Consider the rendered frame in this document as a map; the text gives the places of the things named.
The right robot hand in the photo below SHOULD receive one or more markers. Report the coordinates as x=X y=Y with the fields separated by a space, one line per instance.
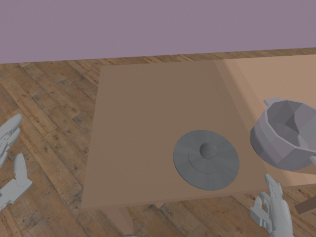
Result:
x=278 y=216

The lid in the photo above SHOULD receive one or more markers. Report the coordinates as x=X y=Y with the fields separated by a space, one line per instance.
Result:
x=206 y=174

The knob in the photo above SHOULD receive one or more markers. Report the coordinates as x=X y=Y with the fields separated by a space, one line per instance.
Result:
x=208 y=150

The left robot hand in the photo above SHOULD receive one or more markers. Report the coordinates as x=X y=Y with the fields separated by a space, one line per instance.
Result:
x=14 y=189

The table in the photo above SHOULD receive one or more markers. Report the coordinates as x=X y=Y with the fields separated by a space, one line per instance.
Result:
x=142 y=110

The pot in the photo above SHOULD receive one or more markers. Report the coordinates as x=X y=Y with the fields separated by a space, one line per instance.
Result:
x=284 y=136

